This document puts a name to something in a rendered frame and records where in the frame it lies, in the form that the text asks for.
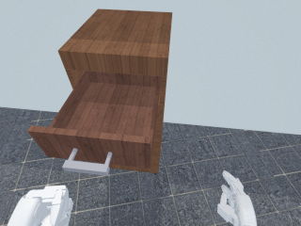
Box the robot left hand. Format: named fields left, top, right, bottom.
left=7, top=185, right=74, bottom=226

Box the robot right hand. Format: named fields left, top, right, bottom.
left=217, top=170, right=257, bottom=226

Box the drawer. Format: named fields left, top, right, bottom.
left=27, top=71, right=161, bottom=169

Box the cabinet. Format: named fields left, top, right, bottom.
left=58, top=8, right=173, bottom=174

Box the handle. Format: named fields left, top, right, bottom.
left=62, top=148, right=112, bottom=176

